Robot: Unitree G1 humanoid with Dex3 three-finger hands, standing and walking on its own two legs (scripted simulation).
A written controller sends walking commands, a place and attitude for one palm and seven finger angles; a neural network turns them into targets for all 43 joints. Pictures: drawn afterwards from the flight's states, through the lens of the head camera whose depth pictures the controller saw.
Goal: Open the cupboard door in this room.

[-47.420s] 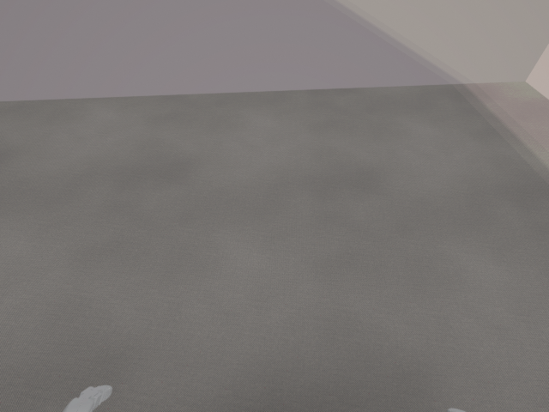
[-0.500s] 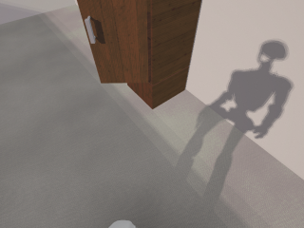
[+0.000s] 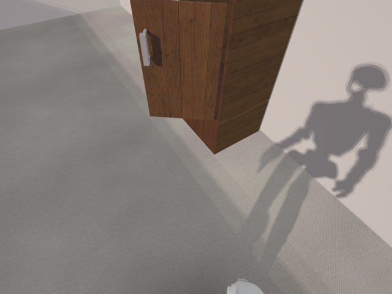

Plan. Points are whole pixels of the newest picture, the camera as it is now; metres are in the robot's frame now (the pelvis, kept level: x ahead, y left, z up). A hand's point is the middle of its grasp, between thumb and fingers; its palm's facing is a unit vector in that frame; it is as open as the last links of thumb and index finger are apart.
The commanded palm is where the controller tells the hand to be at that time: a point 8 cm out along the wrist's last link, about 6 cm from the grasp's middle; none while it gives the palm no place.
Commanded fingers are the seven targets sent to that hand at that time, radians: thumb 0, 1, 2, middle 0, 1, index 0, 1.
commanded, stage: take the last steps up to it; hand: left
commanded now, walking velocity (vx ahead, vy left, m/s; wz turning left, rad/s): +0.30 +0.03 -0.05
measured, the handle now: (145, 47) +1.01 +0.27 -0.04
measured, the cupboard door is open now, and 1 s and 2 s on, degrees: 52 52 52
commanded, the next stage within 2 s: come to a stop and stand still in 0.98 s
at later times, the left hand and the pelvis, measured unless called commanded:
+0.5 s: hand (125, 280) +0.17 +0.18 -0.17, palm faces +0.09 -0.98 -0.20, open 7.2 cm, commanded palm none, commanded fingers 0.00 0.90 0.90 -0.20 -0.30 -0.20 -0.30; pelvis +0.18 -0.01 +0.00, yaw +0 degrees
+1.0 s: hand (135, 173) +0.47 +0.22 -0.16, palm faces -0.04 -0.98 -0.18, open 7.3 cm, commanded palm none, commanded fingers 0.00 0.90 0.90 -0.20 -0.30 -0.20 -0.30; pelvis +0.36 +0.04 +0.00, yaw -2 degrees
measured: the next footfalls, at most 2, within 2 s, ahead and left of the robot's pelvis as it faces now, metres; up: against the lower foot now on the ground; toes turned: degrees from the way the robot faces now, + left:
right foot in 0.14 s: +0.17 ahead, -0.12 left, +0.00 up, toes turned -7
left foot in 0.60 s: +0.35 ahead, +0.13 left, +0.00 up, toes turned +6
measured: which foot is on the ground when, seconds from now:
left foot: down 0.00-0.16, up 0.18-0.58, down 0.60-1.00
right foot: up 0.00-0.12, down 0.14-0.60, up 0.62-1.00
